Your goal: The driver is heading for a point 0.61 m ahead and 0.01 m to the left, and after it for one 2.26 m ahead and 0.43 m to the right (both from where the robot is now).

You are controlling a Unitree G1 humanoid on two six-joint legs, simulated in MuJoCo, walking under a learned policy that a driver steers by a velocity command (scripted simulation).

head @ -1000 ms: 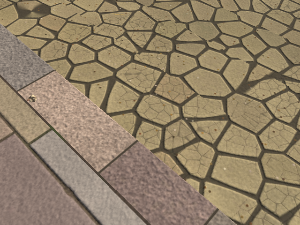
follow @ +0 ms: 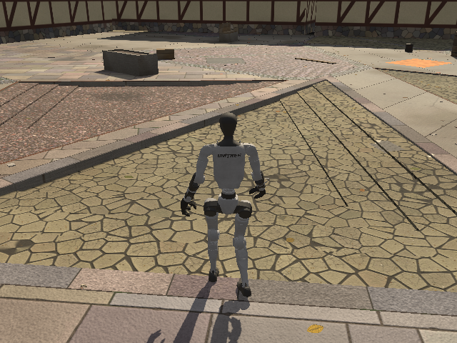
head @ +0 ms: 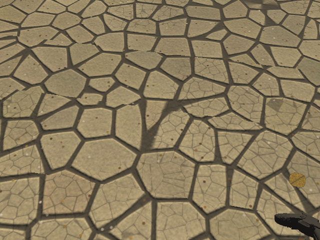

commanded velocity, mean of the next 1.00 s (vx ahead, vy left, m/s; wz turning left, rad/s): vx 0.35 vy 0.00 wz -0.26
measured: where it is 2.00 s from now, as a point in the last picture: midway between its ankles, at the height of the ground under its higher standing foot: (187, 200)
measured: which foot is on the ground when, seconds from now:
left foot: down 0.00-0.34, up 0.36-0.86, down 0.88-1.00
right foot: up 0.00-0.32, down 0.34-0.88, up 0.90-1.00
